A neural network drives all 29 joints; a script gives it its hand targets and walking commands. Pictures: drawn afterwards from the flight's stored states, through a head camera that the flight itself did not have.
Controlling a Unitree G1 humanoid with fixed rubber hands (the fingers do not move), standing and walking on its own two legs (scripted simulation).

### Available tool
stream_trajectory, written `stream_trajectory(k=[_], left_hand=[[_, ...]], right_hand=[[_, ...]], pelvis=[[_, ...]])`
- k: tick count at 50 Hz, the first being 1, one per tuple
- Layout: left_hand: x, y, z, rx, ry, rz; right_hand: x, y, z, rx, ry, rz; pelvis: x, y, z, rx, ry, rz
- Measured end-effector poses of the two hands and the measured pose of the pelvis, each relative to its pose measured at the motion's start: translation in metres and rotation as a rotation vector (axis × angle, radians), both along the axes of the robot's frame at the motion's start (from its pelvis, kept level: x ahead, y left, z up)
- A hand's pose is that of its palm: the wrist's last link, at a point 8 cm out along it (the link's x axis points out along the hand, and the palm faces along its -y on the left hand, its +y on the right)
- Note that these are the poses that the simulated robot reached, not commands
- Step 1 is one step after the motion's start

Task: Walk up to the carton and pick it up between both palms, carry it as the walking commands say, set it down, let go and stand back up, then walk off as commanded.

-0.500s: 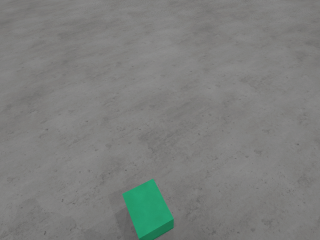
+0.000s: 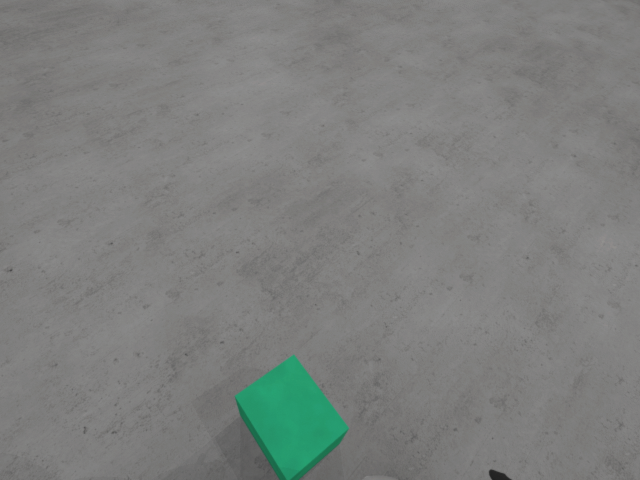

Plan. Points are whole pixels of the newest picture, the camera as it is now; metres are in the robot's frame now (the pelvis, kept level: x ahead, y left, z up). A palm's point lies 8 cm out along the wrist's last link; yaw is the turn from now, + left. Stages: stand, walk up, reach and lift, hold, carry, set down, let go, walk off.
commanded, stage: walk off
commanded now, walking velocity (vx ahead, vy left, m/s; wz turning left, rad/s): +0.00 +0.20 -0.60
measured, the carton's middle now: (290, 421) +0.36 +0.05 -0.67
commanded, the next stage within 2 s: none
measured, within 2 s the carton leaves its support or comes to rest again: neither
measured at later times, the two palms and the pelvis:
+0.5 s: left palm (21, 458) +0.16 +0.36 -0.08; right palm out of the picture +0.05 -0.18 -0.12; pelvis +0.02 +0.10 +0.01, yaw -16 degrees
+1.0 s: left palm (93, 331) +0.33 +0.36 -0.11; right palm out of the picture -0.01 -0.01 -0.13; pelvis +0.08 +0.23 -0.01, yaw -35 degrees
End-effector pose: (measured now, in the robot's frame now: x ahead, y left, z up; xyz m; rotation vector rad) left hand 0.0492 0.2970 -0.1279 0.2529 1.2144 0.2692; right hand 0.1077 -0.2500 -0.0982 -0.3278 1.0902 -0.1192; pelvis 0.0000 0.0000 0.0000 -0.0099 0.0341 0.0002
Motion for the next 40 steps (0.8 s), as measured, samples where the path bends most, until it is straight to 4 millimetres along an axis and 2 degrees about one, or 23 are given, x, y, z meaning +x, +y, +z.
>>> stream_trajectory(k=[5, 10, 12, 14, 21, 25, 28, 31, 33, 35, 40], left_hand=[[0.061, -0.006, 0.007, -0.037, -0.077, -0.126], [0.118, -0.023, 0.017, -0.037, -0.181, -0.251], [0.130, -0.025, 0.020, -0.021, -0.215, -0.287], [0.129, -0.018, 0.027, -0.003, -0.207, -0.292], [0.107, 0.031, 0.047, 0.060, -0.094, -0.302], [0.107, 0.067, 0.049, 0.087, -0.057, -0.314], [0.113, 0.098, 0.043, 0.092, -0.037, -0.319], [0.130, 0.128, 0.029, 0.081, -0.036, -0.337], [0.147, 0.144, 0.014, 0.069, -0.045, -0.363], [0.162, 0.146, 0.007, 0.048, -0.042, -0.387], [0.206, 0.131, 0.006, -0.028, -0.063, -0.493]], right_hand=[[-0.038, 0.013, -0.009, 0.010, 0.019, -0.119], [-0.081, 0.025, -0.040, 0.060, 0.080, -0.226], [-0.096, 0.030, -0.052, 0.077, 0.117, -0.257], [-0.102, 0.037, -0.052, 0.094, 0.141, -0.277], [-0.079, 0.054, -0.029, 0.118, 0.074, -0.299], [-0.057, 0.072, -0.021, 0.115, 0.022, -0.301], [-0.037, 0.092, -0.016, 0.104, -0.021, -0.294], [-0.021, 0.113, -0.011, 0.064, -0.061, -0.301], [-0.021, 0.127, -0.010, 0.026, -0.075, -0.318], [-0.030, 0.143, -0.004, 0.017, -0.065, -0.350], [-0.057, 0.175, 0.007, 0.000, -0.052, -0.464]], pelvis=[[0.003, 0.020, 0.000, 0.007, -0.006, -0.064], [0.008, 0.034, -0.013, 0.031, -0.013, -0.132], [0.009, 0.039, -0.017, 0.027, -0.016, -0.152], [0.011, 0.044, -0.013, 0.033, -0.020, -0.165], [0.017, 0.073, 0.009, 0.066, -0.016, -0.240], [0.023, 0.097, 0.010, 0.074, -0.008, -0.281], [0.030, 0.120, 0.006, 0.065, -0.001, -0.311], [0.040, 0.146, -0.002, 0.047, 0.005, -0.345], [0.047, 0.164, -0.010, 0.029, 0.004, -0.368], [0.051, 0.176, -0.008, 0.017, -0.001, -0.399], [0.062, 0.198, 0.001, -0.003, -0.002, -0.469]])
